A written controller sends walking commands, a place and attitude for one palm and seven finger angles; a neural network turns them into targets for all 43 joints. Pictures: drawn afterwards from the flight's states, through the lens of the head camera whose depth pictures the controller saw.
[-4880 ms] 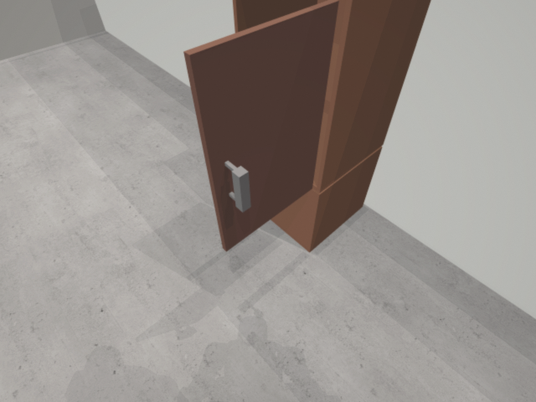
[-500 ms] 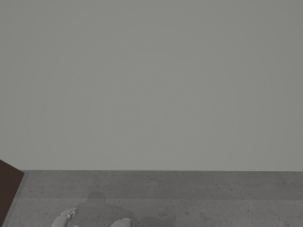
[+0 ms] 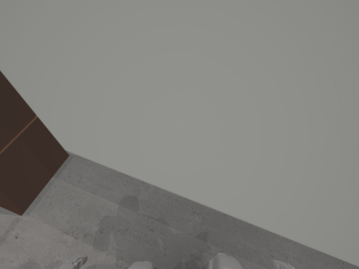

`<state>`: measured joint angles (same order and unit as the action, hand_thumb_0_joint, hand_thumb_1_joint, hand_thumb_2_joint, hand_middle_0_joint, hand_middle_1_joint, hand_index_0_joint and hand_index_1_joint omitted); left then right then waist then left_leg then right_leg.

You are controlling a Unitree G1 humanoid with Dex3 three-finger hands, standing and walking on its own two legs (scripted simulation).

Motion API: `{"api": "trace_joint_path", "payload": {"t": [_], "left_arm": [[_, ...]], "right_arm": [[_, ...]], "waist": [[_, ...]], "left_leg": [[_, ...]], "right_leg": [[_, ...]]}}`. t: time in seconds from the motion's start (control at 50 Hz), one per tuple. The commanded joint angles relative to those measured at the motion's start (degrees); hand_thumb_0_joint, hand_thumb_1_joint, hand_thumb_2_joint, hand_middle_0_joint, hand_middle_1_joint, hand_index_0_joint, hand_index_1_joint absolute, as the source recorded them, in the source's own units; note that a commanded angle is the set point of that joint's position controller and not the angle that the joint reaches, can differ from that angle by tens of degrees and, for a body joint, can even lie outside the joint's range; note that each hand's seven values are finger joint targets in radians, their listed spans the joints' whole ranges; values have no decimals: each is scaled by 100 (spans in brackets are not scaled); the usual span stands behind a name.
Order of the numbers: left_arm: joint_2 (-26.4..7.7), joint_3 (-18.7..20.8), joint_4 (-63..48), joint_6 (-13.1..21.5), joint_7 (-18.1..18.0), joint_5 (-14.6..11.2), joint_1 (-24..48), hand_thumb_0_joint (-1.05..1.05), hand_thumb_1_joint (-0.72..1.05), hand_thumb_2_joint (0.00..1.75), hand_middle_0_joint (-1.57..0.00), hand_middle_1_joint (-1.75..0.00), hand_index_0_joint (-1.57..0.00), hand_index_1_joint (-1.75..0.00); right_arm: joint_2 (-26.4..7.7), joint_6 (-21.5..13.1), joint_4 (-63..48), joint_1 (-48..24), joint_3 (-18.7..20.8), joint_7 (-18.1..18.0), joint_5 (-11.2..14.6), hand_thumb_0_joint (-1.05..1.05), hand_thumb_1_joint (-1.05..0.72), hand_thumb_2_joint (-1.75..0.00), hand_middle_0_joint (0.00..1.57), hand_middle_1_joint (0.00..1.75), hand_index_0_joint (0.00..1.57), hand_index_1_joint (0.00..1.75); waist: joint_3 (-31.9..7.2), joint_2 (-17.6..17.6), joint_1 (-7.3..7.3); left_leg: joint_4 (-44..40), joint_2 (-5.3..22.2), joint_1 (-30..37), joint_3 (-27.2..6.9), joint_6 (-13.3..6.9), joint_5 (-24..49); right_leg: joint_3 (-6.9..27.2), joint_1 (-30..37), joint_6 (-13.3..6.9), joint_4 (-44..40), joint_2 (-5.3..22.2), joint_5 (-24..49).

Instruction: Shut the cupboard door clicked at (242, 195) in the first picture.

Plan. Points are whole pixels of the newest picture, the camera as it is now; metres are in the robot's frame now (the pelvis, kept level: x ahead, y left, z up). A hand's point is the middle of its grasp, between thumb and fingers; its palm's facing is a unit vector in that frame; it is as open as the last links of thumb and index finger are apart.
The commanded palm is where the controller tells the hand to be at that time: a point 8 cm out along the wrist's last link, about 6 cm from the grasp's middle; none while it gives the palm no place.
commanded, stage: turn to face it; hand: left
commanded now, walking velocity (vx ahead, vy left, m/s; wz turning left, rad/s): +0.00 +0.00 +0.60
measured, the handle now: out of the picture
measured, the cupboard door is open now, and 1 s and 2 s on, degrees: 90 90 90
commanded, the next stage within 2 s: take the last steps up to it in 1.88 s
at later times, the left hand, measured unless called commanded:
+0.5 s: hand out of the picture +0.02 +0.18 -0.18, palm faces +0.34 -0.91 -0.23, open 7.4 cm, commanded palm none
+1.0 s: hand out of the picture -0.07 +0.11 -0.18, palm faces +0.63 -0.75 -0.20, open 7.4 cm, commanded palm none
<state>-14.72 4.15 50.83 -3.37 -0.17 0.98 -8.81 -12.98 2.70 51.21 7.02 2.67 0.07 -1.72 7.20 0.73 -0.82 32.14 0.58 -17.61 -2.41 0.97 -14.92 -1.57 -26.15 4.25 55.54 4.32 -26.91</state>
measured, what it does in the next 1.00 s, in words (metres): steps on the spot, turning left: right foot, then left foot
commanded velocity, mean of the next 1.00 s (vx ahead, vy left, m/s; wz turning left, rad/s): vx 0.00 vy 0.00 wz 0.60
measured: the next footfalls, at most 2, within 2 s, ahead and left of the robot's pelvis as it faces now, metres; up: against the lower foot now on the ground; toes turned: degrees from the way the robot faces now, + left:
right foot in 0.10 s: +0.07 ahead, -0.15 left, +0.00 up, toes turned +0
left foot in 0.40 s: +0.01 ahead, +0.10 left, +0.00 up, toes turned +20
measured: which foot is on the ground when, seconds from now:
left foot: down 0.00-0.10, up 0.12-0.38, down 0.40-0.66, up 0.68-0.96, down 0.98-1.00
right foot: up 0.00-0.08, down 0.10-0.40, up 0.42-0.64, down 0.66-0.98, up 1.00-1.00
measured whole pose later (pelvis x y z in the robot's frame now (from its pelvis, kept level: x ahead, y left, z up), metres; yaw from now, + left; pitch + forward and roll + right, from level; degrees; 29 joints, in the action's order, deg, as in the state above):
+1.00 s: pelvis +0.01 -0.08 -0.01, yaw +39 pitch +0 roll +0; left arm -12.6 3.1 51.0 -1.8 -0.1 1.2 -13.3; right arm -13.9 3.0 50.9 7.0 3.8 1.6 -1.0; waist 5.2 2.8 0.1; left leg 33.2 0.8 -16.9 3.8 0.3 -15.6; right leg -12.5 -17.7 2.5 40.1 9.2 -23.2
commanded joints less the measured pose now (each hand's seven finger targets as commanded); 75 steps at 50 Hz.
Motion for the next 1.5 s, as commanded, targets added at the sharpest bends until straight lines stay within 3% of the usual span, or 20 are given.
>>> {"api": "trace_joint_path", "payload": {"t": [0.0,0.04,0.08,0.18,0.32,0.34,0.38,0.4,0.6,0.64,0.72,0.92,0.96,0.98,1.08,1.24,1.26,1.3,1.38,1.48], "left_arm": [[-433,105,-428,176,-15,-23,-371,0,90,90,-20,-30,-20,-30],[-640,185,-334,252,-47,-2,-887,0,90,90,-20,-30,-20,-30],[-1424,279,-478,312,-125,92,-837,0,90,90,-20,-30,-20,-30],[-708,112,-679,347,-163,73,41,0,90,90,-20,-30,-20,-30],[-1043,248,-335,348,-119,23,-508,0,90,90,-20,-30,-20,-30],[-965,251,-383,320,-105,-25,-406,0,90,90,-20,-30,-20,-30],[-387,59,-791,244,-67,-50,-73,0,90,90,-20,-30,-20,-30],[-493,46,-997,199,-87,8,365,0,90,90,-20,-30,-20,-30],[-457,127,-325,225,-32,-52,-648,0,90,90,-20,-30,-20,-30],[-1287,303,-329,334,-124,90,-954,0,90,90,-20,-30,-20,-30],[-722,104,-612,328,-176,41,-4,0,90,90,-20,-30,-20,-30],[-1003,248,-319,314,-96,-8,-505,0,90,90,-20,-30,-20,-30],[-408,95,-702,232,-46,-49,-227,0,90,90,-20,-30,-20,-30],[-561,74,-885,193,-64,16,146,0,90,90,-20,-30,-20,-30],[-452,113,-453,130,-34,-14,3,0,90,90,-20,-30,-20,-30],[-447,116,-359,198,-57,-48,-492,0,90,90,-20,-30,-20,-30],[-631,172,-313,250,-88,-31,-762,0,90,90,-20,-30,-20,-30],[-1390,274,-422,306,-153,81,-751,0,90,90,-20,-30,-20,-30],[-697,88,-613,341,-173,41,117,0,90,90,-20,-30,-20,-30],[-985,191,-339,368,-149,77,-587,0,90,90,-20,-30,-20,-30]], "right_arm": [[-1333,-66,-463,-167,415,-38,6,0,-90,-90,20,30,20,30],[-1162,-31,-585,-359,418,-17,58,0,-90,-90,20,30,20,30],[-688,-42,-799,-370,343,65,96,0,-90,-90,20,30,20,30],[-480,59,-454,-59,290,162,83,0,-90,-90,20,30,20,30],[-407,-80,-400,128,187,158,119,0,-90,-90,20,30,20,30],[-602,-120,-315,418,238,153,106,0,-90,-90,20,30,20,30],[-1666,-133,-246,1043,493,56,22,0,-90,-90,20,30,20,30],[-1665,-127,-190,1274,494,0,2,0,-90,-90,20,30,20,30],[-1240,-56,-449,-177,418,-56,34,0,-90,-90,20,30,20,30],[-564,-44,-656,-148,337,19,117,0,-90,-90,20,30,20,30],[-642,77,-404,-74,356,134,62,0,-90,-90,20,30,20,30],[-542,-84,-347,214,222,160,113,0,-90,-90,20,30,20,30],[-1656,-121,-294,867,496,86,19,0,-90,-90,20,30,20,30],[-1800,-89,-189,1168,506,38,-1,0,-90,-90,20,30,20,30],[-1175,-188,-334,283,319,-104,11,0,-90,-90,20,30,20,30],[-1196,-47,-403,-46,414,-40,20,0,-90,-90,20,30,20,30],[-1043,-33,-467,-107,403,-25,64,0,-90,-90,20,30,20,30],[-628,-47,-691,-206,348,50,100,0,-90,-90,20,30,20,30],[-582,89,-375,5,343,151,56,0,-90,-90,20,30,20,30],[-270,-18,-416,-331,176,172,115,0,-90,-90,20,30,20,30]], "waist": [[-809,-1129,16],[-869,-563,-269],[-809,1821,-368],[-636,1357,160],[-1177,905,31],[-1285,476,214],[-1342,-1845,600],[-1077,-876,675],[-946,-845,-149],[-841,1725,-315],[-499,1344,171],[-1117,621,156],[-1151,-1928,574],[-1133,-1255,689],[-962,-990,165],[-861,-925,-69],[-939,-478,-209],[-835,1473,-308],[-437,1378,205],[-875,1060,-173]], "left_leg": [[-943,1058,-247,-1223,-808,966],[-245,568,-988,-1019,-458,55],[2650,-343,-1722,110,94,-2115],[3112,173,-1179,346,238,-1247],[-161,-40,55,864,151,-351],[-827,99,780,668,55,466],[-1124,2461,1935,-2239,-1407,3874],[-966,2521,1528,-2173,-1609,3431],[-564,877,-423,-1173,-646,1025],[1594,-447,-1909,131,136,-1587],[3889,155,-1406,25,153,-1167],[-602,-4,684,742,69,127],[-1274,2318,1826,-2284,-1197,2894],[-1177,2542,1451,-2354,-1576,2438],[-1173,1284,816,-1275,-999,2051],[-909,853,-443,-1567,-746,645],[-437,528,-927,-1411,-506,145],[2313,-443,-1736,-25,107,-1974],[3647,74,-1379,90,170,-1101],[1345,-95,-773,720,216,-1274]], "right_leg": [[-194,1112,-47,-1404,-340,415],[-21,2130,-127,-2890,-133,1017],[2481,1807,-1220,-4355,2370,778],[308,1322,-1073,-3655,1408,2575],[-269,2165,-796,-2463,1542,3850],[-516,1690,-530,-1906,1437,3454],[-571,-764,115,214,263,-1231],[-89,-870,56,782,271,-964],[-229,1773,-76,-2318,-369,961],[2213,2551,-824,-4203,1851,873],[877,1143,-1136,-3904,1547,1767],[-448,1603,-613,-2290,1503,3073],[-785,-783,133,-83,315,-1123],[-145,-833,18,618,289,-1096],[169,-456,25,635,88,168],[-109,1653,-115,-2235,-410,788],[173,2314,-188,-3180,-133,965],[2399,2111,-1236,-4357,2361,916],[599,1151,-1124,-3836,1410,2056],[174,2238,-1110,-3160,1510,3841]]}}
